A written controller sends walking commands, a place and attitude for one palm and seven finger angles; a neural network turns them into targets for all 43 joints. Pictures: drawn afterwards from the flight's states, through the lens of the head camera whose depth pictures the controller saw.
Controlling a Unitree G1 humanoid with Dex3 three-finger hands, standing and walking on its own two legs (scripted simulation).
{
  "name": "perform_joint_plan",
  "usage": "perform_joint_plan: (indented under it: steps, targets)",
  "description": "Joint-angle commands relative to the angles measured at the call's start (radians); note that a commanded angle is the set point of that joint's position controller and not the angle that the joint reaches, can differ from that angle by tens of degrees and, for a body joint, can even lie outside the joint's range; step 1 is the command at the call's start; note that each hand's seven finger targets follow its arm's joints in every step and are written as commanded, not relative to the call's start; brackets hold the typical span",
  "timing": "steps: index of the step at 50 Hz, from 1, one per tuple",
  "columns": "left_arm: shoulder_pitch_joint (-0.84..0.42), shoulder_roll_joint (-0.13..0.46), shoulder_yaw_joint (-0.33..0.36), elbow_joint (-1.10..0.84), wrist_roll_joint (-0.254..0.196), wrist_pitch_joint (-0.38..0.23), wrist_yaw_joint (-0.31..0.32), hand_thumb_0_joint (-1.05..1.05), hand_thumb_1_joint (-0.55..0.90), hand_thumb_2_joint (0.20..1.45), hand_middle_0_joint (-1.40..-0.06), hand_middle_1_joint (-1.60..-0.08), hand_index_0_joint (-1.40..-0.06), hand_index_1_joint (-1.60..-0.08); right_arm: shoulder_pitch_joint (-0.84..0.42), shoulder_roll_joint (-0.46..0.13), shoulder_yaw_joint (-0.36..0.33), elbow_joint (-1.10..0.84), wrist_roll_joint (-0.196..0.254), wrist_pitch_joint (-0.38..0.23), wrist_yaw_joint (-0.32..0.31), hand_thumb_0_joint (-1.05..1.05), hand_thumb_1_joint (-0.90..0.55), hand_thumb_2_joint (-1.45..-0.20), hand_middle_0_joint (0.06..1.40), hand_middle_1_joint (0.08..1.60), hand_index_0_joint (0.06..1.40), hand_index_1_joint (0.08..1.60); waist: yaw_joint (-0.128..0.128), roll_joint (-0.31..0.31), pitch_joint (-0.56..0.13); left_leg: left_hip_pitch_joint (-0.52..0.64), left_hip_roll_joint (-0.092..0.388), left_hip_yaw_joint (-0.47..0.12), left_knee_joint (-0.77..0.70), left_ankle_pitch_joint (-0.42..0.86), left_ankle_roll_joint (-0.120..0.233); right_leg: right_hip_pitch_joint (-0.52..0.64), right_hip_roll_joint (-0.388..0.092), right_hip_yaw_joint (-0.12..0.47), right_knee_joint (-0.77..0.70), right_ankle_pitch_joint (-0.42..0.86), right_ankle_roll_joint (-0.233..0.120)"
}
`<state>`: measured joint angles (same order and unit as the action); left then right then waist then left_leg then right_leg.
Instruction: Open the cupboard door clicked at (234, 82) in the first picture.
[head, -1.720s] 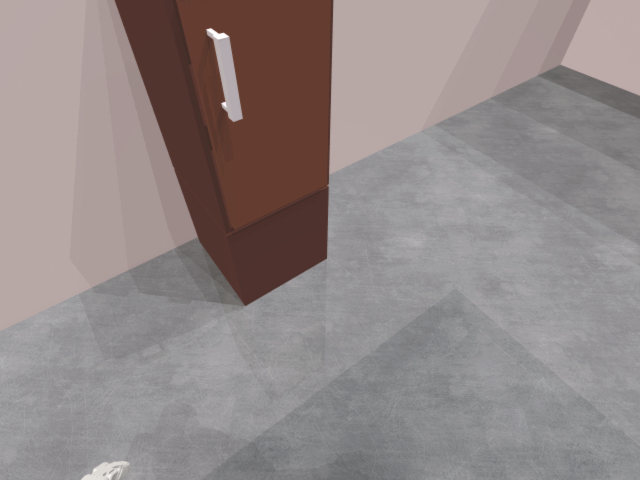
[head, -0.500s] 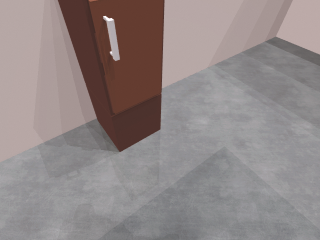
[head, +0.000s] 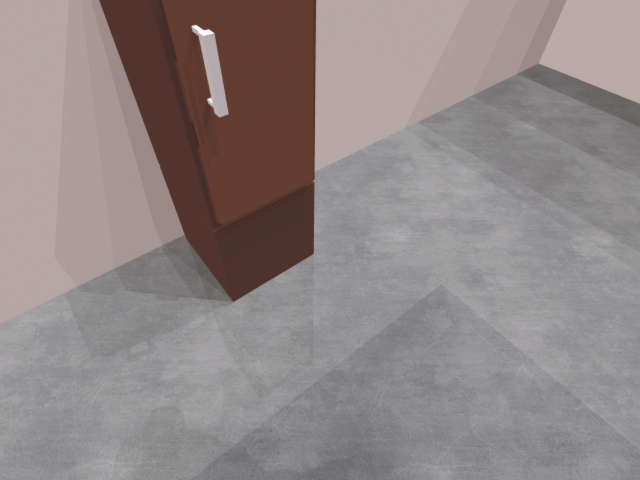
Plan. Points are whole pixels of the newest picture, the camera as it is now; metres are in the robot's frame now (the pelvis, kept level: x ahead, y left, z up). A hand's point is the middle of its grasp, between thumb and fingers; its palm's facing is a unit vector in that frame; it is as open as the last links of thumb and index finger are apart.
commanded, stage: walk to a spot facing it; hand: left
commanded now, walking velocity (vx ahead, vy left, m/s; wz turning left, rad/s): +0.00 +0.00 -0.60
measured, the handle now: (209, 72) +0.82 +0.29 +0.10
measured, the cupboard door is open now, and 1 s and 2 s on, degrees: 0 0 0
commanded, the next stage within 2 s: none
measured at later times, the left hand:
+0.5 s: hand out of the picture +0.05 +0.17 -0.17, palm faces -0.19 -0.95 -0.23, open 7.4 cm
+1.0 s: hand (225, 479) +0.15 +0.15 -0.16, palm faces -0.55 -0.81 -0.21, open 7.4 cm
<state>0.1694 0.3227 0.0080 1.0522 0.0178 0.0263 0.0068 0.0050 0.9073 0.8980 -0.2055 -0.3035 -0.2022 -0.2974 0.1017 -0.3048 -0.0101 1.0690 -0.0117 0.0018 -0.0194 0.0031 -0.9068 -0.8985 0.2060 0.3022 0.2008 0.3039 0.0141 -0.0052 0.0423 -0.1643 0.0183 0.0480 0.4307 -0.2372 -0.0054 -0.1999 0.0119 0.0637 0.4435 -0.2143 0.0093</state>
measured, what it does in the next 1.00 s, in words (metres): steps on the spot, turning right: left foot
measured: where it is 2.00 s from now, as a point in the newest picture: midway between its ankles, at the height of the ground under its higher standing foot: outside the picture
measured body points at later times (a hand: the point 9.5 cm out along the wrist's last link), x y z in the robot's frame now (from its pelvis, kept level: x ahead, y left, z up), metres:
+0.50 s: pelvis -0.03 -0.01 +0.00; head +0.01 -0.03 +0.44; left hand +0.06 +0.22 -0.15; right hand +0.00 -0.29 -0.15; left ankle -0.01 +0.14 -0.69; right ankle -0.01 -0.11 -0.74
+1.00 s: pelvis -0.04 +0.02 +0.00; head -0.02 +0.02 +0.45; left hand +0.18 +0.19 -0.14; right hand -0.17 -0.20 -0.14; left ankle -0.01 +0.14 -0.74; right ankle -0.11 -0.10 -0.70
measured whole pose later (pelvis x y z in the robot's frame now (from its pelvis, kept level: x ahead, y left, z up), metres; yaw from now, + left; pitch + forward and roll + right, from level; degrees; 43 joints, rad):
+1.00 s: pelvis -0.04 +0.02 +0.00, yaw -34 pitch +0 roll -1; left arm 0.18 0.26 0.08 0.92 0.04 0.08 -0.07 0.01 0.91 0.90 -0.20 -0.30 -0.20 -0.30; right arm 0.31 -0.21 -0.04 0.95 -0.03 -0.02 -0.02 0.00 -0.90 -0.90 0.21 0.30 0.20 0.30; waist -0.03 0.00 0.04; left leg -0.14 0.13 0.23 0.45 -0.30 -0.02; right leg -0.40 -0.06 -0.06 0.81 -0.41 0.06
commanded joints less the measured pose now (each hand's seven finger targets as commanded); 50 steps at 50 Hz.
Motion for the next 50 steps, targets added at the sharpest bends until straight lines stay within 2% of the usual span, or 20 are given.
perform_joint_plan:
  steps: [1, 3, 6, 9, 10, 11, 12, 15, 19, 24, 28, 30, 31, 32, 33, 34, 36, 38, 44, 50]
  targets:
    - [0.010, 0.115, 0.040, -0.108, 0.001, 0.010, -0.002, 0.000, 0.900, 0.900, -0.200, -0.300, -0.200, -0.300, 0.052, -0.143, -0.048, -0.095, -0.002, 0.006, -0.012, 0.000, -0.900, -0.900, 0.200, 0.300, 0.200, 0.300, -0.025, 0.034, -0.046, 0.020, 0.159, -0.076, -0.012, 0.081, 0.031, -0.127, -0.073, 0.091, 0.070, 0.195, -0.030]
    - [0.024, 0.092, 0.046, -0.133, 0.001, 0.015, -0.008, 0.000, 0.900, 0.900, -0.200, -0.300, -0.200, -0.300, 0.041, -0.157, -0.062, -0.121, -0.003, 0.006, -0.014, 0.000, -0.900, -0.900, 0.200, 0.300, 0.200, 0.300, -0.017, 0.103, -0.043, 0.007, 0.227, -0.121, -0.050, 0.076, 0.071, -0.170, -0.027, 0.040, 0.198, 0.122, -0.015]
    - [0.048, 0.052, 0.059, -0.163, 0.001, 0.025, -0.014, 0.000, 0.900, 0.900, -0.200, -0.300, -0.200, -0.300, 0.014, -0.154, -0.074, -0.157, -0.005, -0.003, -0.014, 0.000, -0.900, -0.900, 0.200, 0.300, 0.200, 0.300, -0.002, 0.209, -0.039, -0.054, 0.365, -0.159, -0.091, 0.243, 0.179, -0.188, -0.032, -0.038, 0.474, -0.290, 0.008]
    - [0.169, 0.041, 0.073, -0.148, 0.007, 0.010, -0.022, 0.000, 0.900, 0.900, -0.200, -0.300, -0.200, -0.300, -0.027, -0.142, -0.082, -0.178, -0.009, 0.003, -0.012, 0.000, -0.900, -0.900, 0.200, 0.300, 0.200, 0.300, 0.064, 0.076, -0.056, -0.146, 0.279, -0.005, 0.164, 0.232, 0.081, -0.002, -0.049, -0.069, 0.189, -0.081, 0.001]
    - [0.213, 0.105, 0.086, -0.143, 0.017, -0.006, -0.014, 0.000, 0.900, 0.900, -0.200, -0.300, -0.200, -0.300, -0.011, -0.090, -0.077, -0.192, 0.000, 0.015, -0.008, 0.000, -0.900, -0.900, 0.200, 0.300, 0.200, 0.300, 0.075, -0.173, -0.046, -0.249, 0.140, 0.091, 0.435, -0.019, -0.008, 0.035, -0.173, 0.152, -0.046, 0.135, -0.029]
    - [0.204, 0.185, 0.094, -0.157, 0.013, -0.014, 0.000, 0.000, 0.900, 0.900, -0.200, -0.300, -0.200, -0.300, -0.001, -0.026, -0.063, -0.230, 0.001, 0.017, -0.002, 0.000, -0.900, -0.900, 0.200, 0.300, 0.200, 0.300, 0.048, -0.362, -0.026, -0.429, 0.015, 0.051, 0.634, -0.348, -0.051, 0.025, -0.372, 0.487, -0.153, 0.353, -0.140]
    - [0.206, 0.158, 0.096, -0.169, 0.003, -0.008, 0.010, 0.000, 0.900, 0.900, -0.200, -0.300, -0.200, -0.300, -0.015, -0.054, -0.069, -0.222, 0.002, 0.027, -0.008, 0.000, -0.900, -0.900, 0.200, 0.300, 0.200, 0.300, 0.062, -0.225, -0.057, -0.383, 0.035, -0.074, 0.706, -0.312, -0.035, -0.023, -0.357, 0.480, -0.184, 0.187, -0.186]
    - [0.075, 0.099, 0.089, -0.204, 0.002, -0.012, 0.011, 0.000, 0.900, 0.900, -0.200, -0.300, -0.200, -0.300, 0.011, -0.046, -0.073, -0.196, -0.005, 0.020, 0.000, 0.000, -0.900, -0.900, 0.200, 0.300, 0.200, 0.300, 0.001, -0.122, -0.052, -0.382, 0.062, -0.084, 0.726, -0.151, -0.046, -0.033, -0.245, 0.351, -0.137, 0.125, -0.181]
    - [0.115, 0.088, 0.096, -0.188, 0.004, -0.015, 0.010, 0.000, 0.900, 0.900, -0.200, -0.300, -0.200, -0.300, 0.016, -0.017, -0.070, -0.189, -0.002, 0.019, -0.006, 0.000, -0.900, -0.900, 0.200, 0.300, 0.200, 0.300, 0.016, -0.098, -0.110, -0.352, 0.042, -0.060, 0.617, -0.149, -0.063, 0.044, -0.213, 0.313, -0.096, 0.256, -0.183]
    - [0.134, 0.099, 0.107, -0.184, 0.008, -0.005, 0.006, 0.000, 0.900, 0.900, -0.200, -0.300, -0.200, -0.300, -0.003, -0.007, -0.067, -0.213, 0.003, 0.015, -0.011, 0.000, -0.900, -0.900, 0.200, 0.300, 0.200, 0.300, 0.034, -0.121, -0.115, -0.311, 0.020, -0.052, 0.471, -0.179, -0.058, 0.056, -0.202, 0.371, -0.103, 0.224, -0.194]
    - [0.070, 0.114, 0.112, -0.210, 0.012, 0.009, 0.004, 0.000, 0.900, 0.900, -0.200, -0.300, -0.200, -0.300, 0.059, -0.009, -0.064, -0.217, 0.012, 0.006, -0.017, 0.000, -0.900, -0.900, 0.200, 0.300, 0.200, 0.300, 0.007, -0.159, -0.115, -0.170, -0.007, -0.051, 0.253, -0.187, -0.034, -0.037, -0.175, 0.417, -0.099, 0.194, -0.178]
    - [0.021, 0.108, 0.111, -0.222, 0.006, 0.016, 0.002, 0.000, 0.900, 0.900, -0.200, -0.300, -0.200, -0.300, 0.168, -0.012, -0.064, -0.194, 0.015, -0.006, -0.024, 0.000, -0.900, -0.900, 0.200, 0.300, 0.200, 0.300, -0.046, -0.145, -0.136, 0.017, -0.014, -0.035, 0.036, -0.063, -0.022, -0.143, -0.133, 0.386, -0.048, 0.130, -0.117]
    - [0.010, 0.070, 0.104, -0.237, -0.001, 0.019, -0.002, 0.000, 0.900, 0.900, -0.200, -0.300, -0.200, -0.300, 0.203, -0.053, -0.070, -0.189, 0.012, -0.016, -0.031, 0.000, -0.900, -0.900, 0.200, 0.300, 0.200, 0.300, -0.063, -0.048, -0.134, 0.150, 0.070, -0.115, -0.084, -0.075, 0.008, -0.285, -0.049, 0.320, 0.039, -0.001, -0.066]
    - [0.019, 0.007, 0.093, -0.258, -0.008, 0.022, -0.017, 0.000, 0.900, 0.900, -0.200, -0.300, -0.200, -0.300, 0.180, -0.149, -0.086, -0.209, -0.003, -0.018, -0.029, 0.000, -0.900, -0.900, 0.200, 0.300, 0.200, 0.300, -0.056, 0.264, -0.086, 0.184, 0.323, -0.390, -0.226, -0.166, 0.078, -0.473, 0.094, 0.134, 0.278, -0.233, -0.008]
    - [-0.001, 0.029, 0.106, -0.275, 0.006, 0.018, -0.023, 0.000, 0.900, 0.900, -0.200, -0.300, -0.200, -0.300, 0.141, -0.189, -0.087, -0.241, -0.005, -0.014, -0.032, 0.000, -0.900, -0.900, 0.200, 0.300, 0.200, 0.300, -0.043, 0.253, -0.034, -0.002, 0.480, -0.473, -0.252, -0.115, 0.159, -0.451, 0.055, 0.031, 0.524, -0.324, 0.034]
    - [0.004, 0.052, 0.118, -0.250, 0.019, 0.026, -0.022, 0.000, 0.900, 0.900, -0.200, -0.300, -0.200, -0.300, 0.087, -0.144, -0.076, -0.245, -0.010, -0.018, -0.029, 0.000, -0.900, -0.900, 0.200, 0.300, 0.200, 0.300, -0.016, 0.244, -0.026, -0.095, 0.444, -0.453, -0.241, -0.081, 0.165, -0.412, 0.029, 0.067, 0.652, -0.290, 0.042]
    - [0.056, 0.040, 0.121, -0.213, 0.019, 0.028, -0.041, 0.000, 0.900, 0.900, -0.200, -0.300, -0.200, -0.300, 0.007, -0.085, -0.057, -0.267, -0.014, -0.023, -0.029, 0.000, -0.900, -0.900, 0.200, 0.300, 0.200, 0.300, 0.034, 0.125, 0.000, -0.103, 0.295, -0.215, -0.187, 0.042, 0.132, -0.398, 0.011, 0.011, 0.795, -0.169, 0.057]
    - [0.046, 0.015, 0.105, -0.213, 0.012, 0.030, -0.046, 0.000, 0.900, 0.900, -0.200, -0.300, -0.200, -0.300, 0.050, -0.074, -0.060, -0.256, -0.012, -0.026, -0.028, 0.000, -0.900, -0.900, 0.200, 0.300, 0.200, 0.300, 0.012, 0.157, -0.023, 0.014, 0.250, -0.106, -0.128, 0.226, 0.129, -0.429, -0.005, -0.026, 0.766, -0.152, 0.069]
    - [-0.124, -0.010, 0.087, -0.260, 0.014, 0.023, -0.071, 0.000, 0.900, 0.900, -0.200, -0.300, -0.200, -0.300, 0.256, -0.099, -0.075, -0.182, -0.018, -0.035, -0.015, 0.000, -0.900, -0.900, 0.200, 0.300, 0.200, 0.300, -0.086, 0.163, 0.013, 0.115, 0.328, -0.113, -0.205, -0.069, 0.150, -0.422, -0.068, -0.105, 0.501, -0.194, 0.060]
    - [-0.130, -0.036, 0.080, -0.259, 0.011, 0.004, -0.078, 0.000, 0.900, 0.900, -0.200, -0.300, -0.200, -0.300, 0.245, -0.132, -0.085, -0.153, -0.024, -0.038, -0.001, 0.000, -0.900, -0.900, 0.200, 0.300, 0.200, 0.300, -0.069, 0.186, 0.013, 0.027, 0.368, -0.001, -0.166, -0.119, 0.112, -0.212, -0.054, -0.175, 0.243, -0.228, 0.023]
